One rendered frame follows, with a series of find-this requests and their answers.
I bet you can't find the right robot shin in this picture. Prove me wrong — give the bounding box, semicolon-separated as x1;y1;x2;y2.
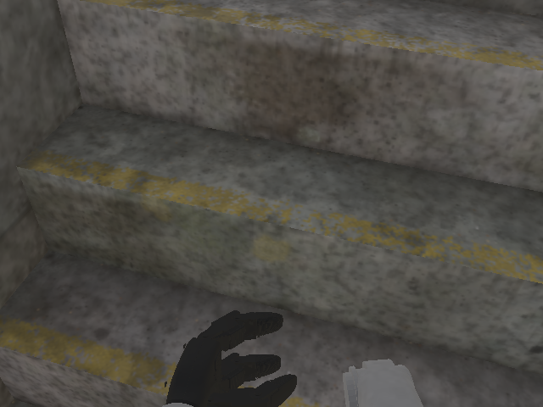
396;365;415;387

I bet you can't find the left robot hand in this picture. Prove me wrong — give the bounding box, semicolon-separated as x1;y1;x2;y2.
165;310;297;407

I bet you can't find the right robot thigh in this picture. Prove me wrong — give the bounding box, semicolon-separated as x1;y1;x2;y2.
343;359;423;407

